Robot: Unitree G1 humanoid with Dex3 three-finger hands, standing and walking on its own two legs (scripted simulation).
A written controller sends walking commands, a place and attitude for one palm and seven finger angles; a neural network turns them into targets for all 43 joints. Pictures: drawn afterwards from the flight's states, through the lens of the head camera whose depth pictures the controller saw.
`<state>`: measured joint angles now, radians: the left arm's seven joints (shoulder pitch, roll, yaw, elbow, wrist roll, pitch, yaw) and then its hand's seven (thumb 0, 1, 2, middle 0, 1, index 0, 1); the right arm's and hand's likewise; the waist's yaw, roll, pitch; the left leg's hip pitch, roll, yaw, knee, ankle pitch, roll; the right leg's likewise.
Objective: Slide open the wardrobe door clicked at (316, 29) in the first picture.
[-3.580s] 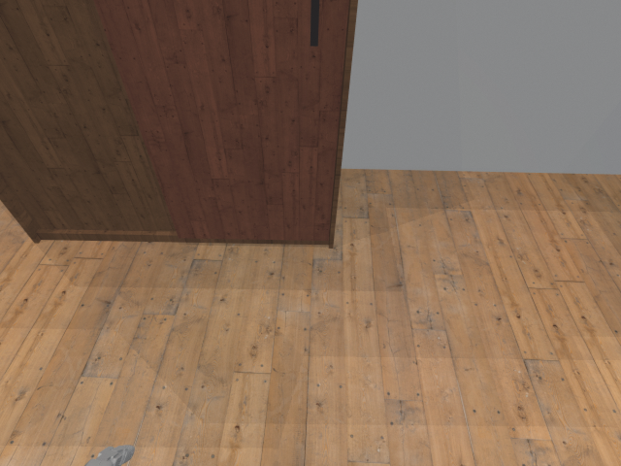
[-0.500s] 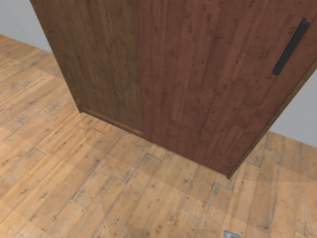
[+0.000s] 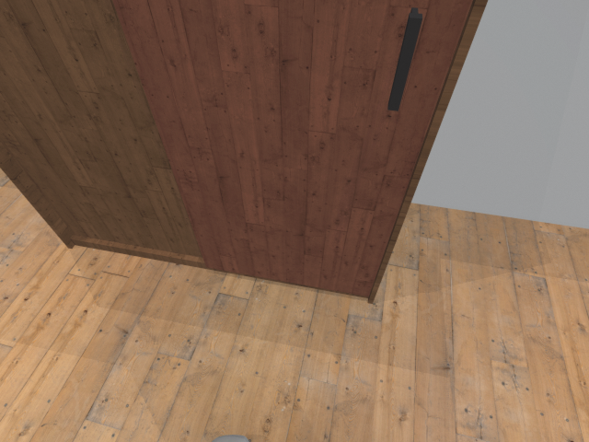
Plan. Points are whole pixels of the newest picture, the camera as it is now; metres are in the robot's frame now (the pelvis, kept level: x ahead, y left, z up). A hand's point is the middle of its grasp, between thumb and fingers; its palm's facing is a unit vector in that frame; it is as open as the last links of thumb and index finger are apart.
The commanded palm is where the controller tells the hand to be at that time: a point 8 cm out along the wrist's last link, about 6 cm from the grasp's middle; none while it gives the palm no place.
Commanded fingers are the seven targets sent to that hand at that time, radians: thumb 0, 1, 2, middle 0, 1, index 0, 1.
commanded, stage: turn to face it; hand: right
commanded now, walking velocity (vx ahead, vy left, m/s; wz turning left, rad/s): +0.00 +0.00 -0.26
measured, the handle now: (403, 61) +0.69 -0.14 +0.17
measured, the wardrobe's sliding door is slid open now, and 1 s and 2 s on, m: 0.00 0.00 0.00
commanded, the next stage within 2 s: take the last steps up to it in 0.08 s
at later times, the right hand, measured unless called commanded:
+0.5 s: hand out of the picture -0.07 -0.12 -0.16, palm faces +0.26 +0.95 -0.18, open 7.3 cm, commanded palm none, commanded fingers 0.00 -0.90 -0.90 0.20 0.30 0.20 0.30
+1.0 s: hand (418, 414) +0.21 -0.18 -0.18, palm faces +0.08 +0.98 -0.19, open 7.4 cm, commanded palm none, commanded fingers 0.00 -0.90 -0.90 0.20 0.30 0.20 0.30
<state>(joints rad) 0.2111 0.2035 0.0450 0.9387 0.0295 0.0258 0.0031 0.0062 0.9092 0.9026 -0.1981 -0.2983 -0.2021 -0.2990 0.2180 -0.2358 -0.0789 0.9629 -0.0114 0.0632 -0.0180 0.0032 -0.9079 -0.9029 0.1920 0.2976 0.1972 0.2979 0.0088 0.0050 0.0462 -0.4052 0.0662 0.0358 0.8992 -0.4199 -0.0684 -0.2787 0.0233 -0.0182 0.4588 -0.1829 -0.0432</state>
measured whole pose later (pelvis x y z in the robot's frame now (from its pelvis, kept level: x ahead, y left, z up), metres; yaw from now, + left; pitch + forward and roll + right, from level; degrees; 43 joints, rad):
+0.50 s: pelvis +0.00 +0.04 +0.01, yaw -8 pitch +0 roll -1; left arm 0.22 0.20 0.06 1.05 0.03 0.04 -0.02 0.01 0.91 0.90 -0.19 -0.30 -0.20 -0.30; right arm 0.41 -0.13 -0.03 1.07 -0.03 -0.04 -0.01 0.00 -0.91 -0.90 0.20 0.30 0.20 0.30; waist -0.06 0.00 0.00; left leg -0.14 0.04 0.16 0.37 -0.24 0.04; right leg -0.33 -0.08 -0.06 0.77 -0.39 0.02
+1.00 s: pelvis +0.14 +0.01 -0.01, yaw -5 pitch +0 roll +0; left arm 0.46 0.11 0.03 1.16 0.03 -0.05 0.03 0.00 0.92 0.90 -0.20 -0.30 -0.20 -0.30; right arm 0.15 -0.21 -0.07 1.03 -0.02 0.00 0.02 0.00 -0.91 -0.90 0.19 0.30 0.19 0.30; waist 0.04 0.02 0.07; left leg -0.54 0.10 0.10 0.74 -0.20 0.01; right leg 0.10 -0.05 -0.16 0.31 -0.39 0.03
